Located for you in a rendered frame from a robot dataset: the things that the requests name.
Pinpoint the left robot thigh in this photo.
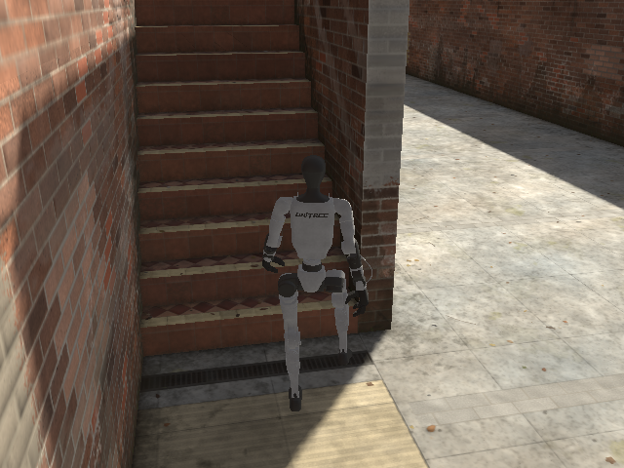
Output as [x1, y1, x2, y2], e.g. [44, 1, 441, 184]
[278, 273, 301, 349]

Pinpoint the left robot foot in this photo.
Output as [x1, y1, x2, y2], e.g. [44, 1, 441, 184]
[289, 385, 302, 411]

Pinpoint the robot left forearm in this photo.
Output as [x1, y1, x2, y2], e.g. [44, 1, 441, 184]
[262, 233, 277, 262]

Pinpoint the right robot hand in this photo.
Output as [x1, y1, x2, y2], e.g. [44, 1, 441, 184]
[345, 289, 369, 317]

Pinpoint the left robot hand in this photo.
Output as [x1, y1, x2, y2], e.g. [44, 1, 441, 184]
[262, 256, 285, 273]

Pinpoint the robot right upper arm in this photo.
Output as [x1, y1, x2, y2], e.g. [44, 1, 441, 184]
[333, 198, 356, 254]

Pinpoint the robot right forearm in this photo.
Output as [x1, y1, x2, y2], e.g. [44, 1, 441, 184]
[346, 239, 367, 291]

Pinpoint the robot left upper arm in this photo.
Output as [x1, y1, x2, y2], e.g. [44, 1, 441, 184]
[266, 197, 293, 248]

